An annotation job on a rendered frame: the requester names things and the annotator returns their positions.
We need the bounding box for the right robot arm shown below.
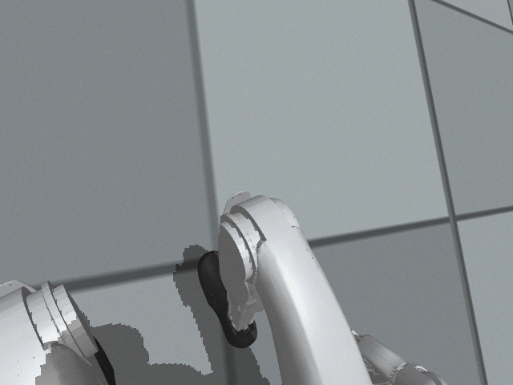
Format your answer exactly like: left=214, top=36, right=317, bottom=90
left=394, top=363, right=447, bottom=385

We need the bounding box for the left robot foot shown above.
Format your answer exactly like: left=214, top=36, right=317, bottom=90
left=93, top=336, right=116, bottom=385

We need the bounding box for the right robot foot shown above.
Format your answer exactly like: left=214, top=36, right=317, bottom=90
left=198, top=251, right=257, bottom=348

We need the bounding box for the right robot hand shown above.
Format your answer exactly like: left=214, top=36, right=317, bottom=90
left=351, top=329, right=409, bottom=385

